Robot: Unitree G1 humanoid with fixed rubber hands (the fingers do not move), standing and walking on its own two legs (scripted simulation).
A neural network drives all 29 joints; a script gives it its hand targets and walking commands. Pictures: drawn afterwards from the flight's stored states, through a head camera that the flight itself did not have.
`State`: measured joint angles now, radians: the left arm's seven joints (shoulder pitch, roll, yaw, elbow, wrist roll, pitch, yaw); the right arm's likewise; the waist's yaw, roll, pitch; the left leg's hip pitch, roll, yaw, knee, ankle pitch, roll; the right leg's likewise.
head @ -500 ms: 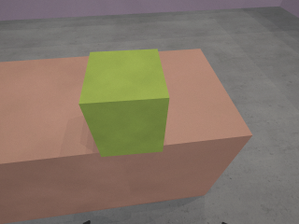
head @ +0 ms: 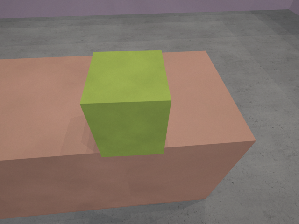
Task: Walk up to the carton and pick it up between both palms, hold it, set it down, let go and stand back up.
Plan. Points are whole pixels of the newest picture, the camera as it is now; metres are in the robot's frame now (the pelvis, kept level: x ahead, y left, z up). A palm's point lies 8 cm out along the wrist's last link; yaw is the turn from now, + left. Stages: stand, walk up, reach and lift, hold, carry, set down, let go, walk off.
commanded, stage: walk up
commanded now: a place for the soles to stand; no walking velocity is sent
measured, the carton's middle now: (130, 105) +0.43 +0.08 +0.07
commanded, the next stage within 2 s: reach and lift in 0.12 s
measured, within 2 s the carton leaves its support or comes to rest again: neither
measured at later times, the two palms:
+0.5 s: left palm out of the picture +0.12 +0.23 -0.09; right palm out of the picture +0.09 -0.19 -0.09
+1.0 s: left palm out of the picture +0.11 +0.25 -0.03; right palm out of the picture +0.11 -0.17 -0.04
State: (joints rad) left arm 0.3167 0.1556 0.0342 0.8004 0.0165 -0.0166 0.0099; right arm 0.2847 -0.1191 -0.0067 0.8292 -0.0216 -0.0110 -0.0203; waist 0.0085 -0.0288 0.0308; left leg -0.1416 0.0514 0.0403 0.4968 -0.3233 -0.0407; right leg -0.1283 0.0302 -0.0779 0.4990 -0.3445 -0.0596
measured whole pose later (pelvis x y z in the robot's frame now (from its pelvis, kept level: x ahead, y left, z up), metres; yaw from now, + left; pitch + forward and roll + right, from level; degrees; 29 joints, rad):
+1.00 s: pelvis -0.08 +0.04 +0.00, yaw -2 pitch -7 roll +0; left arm 0.16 0.18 -0.06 0.36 -0.04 0.34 0.10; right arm 0.11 -0.12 -0.10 0.63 0.03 0.05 0.10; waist 0.03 -0.03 -0.04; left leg -0.14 0.01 0.09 0.47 -0.21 0.03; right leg -0.15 0.00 0.02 0.49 -0.22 0.00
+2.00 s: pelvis -0.02 +0.03 +0.02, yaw -1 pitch -4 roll -1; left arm 0.07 0.27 0.07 -0.07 -0.17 0.34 0.01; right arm 0.06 -0.22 0.08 0.07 0.32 0.12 -0.11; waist 0.04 -0.04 0.03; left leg -0.04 0.03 0.06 0.31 -0.21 0.00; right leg 0.02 0.03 0.00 0.22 -0.17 -0.01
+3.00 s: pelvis -0.04 +0.04 +0.01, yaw +1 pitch +5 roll -1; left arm -0.69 0.39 0.09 0.42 -0.24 0.54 0.02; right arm -0.78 -0.31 0.00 0.63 0.36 0.38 -0.13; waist 0.02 -0.03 -0.09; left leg -0.26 0.02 0.02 0.36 -0.17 0.01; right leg -0.19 0.02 -0.03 0.25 -0.14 -0.01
